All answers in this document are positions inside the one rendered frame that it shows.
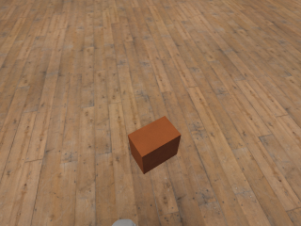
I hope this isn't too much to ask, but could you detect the carton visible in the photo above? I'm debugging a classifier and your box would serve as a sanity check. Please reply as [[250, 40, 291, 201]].
[[127, 116, 181, 174]]

